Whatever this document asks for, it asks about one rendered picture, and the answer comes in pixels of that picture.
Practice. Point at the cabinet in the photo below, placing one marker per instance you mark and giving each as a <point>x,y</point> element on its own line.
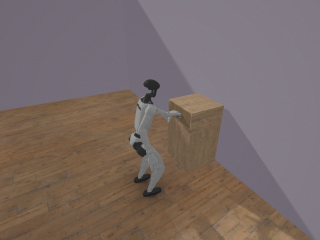
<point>195,146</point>

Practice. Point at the drawer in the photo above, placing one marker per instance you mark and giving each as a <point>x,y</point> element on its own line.
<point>185,116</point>

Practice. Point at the humanoid robot head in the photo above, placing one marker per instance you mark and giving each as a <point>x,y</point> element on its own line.
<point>153,86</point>

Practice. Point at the robot right thigh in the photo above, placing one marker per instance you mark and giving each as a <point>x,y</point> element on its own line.
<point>142,152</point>

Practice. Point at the right robot hand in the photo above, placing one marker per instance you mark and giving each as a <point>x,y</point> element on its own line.
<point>153,161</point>

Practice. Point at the robot right forearm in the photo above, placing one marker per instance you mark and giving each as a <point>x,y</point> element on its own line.
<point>145,140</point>

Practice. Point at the right robot upper arm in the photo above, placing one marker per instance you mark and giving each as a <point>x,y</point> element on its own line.
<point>149,113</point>

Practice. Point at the left robot hand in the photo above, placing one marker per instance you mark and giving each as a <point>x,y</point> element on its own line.
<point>173,113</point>

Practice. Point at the robot left forearm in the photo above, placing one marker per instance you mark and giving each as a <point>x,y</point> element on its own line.
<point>163,113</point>

